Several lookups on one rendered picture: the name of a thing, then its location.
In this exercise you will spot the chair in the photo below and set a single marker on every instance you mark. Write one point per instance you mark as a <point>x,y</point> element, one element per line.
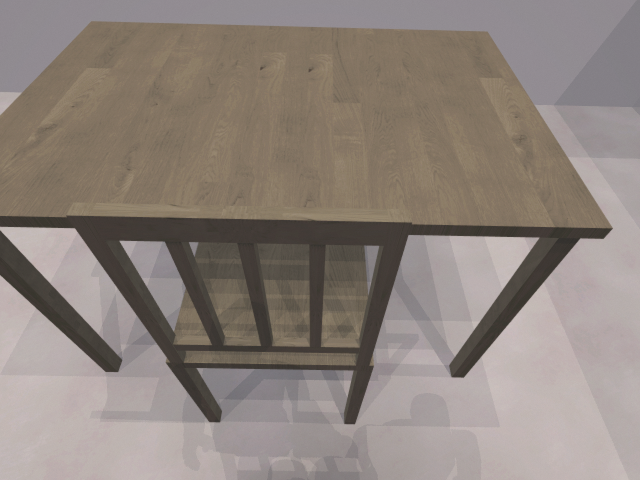
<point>268,288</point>

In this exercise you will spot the table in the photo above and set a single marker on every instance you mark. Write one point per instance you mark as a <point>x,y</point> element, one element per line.
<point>434,121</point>

